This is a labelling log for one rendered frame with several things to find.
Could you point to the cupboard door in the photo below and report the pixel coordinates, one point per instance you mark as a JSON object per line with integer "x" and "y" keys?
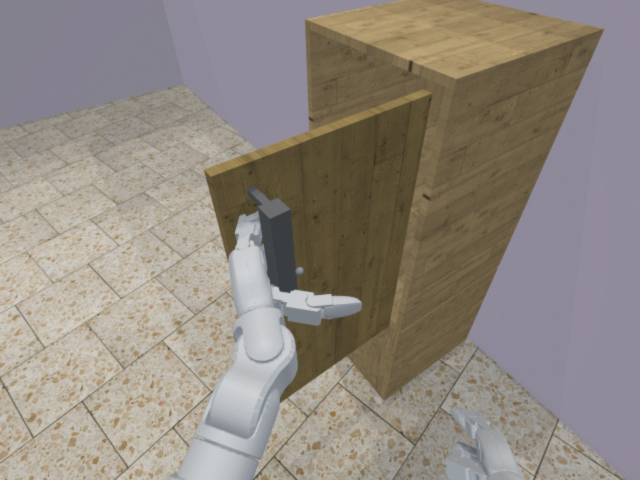
{"x": 349, "y": 185}

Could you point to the robot right hand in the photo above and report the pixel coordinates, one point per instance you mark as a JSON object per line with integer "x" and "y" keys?
{"x": 492, "y": 453}

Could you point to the handle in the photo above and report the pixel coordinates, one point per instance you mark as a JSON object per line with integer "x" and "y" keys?
{"x": 277, "y": 233}

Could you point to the robot left hand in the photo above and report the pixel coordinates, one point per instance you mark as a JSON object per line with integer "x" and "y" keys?
{"x": 252, "y": 290}

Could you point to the left robot forearm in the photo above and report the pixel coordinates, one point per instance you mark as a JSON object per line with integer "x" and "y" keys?
{"x": 240, "y": 414}

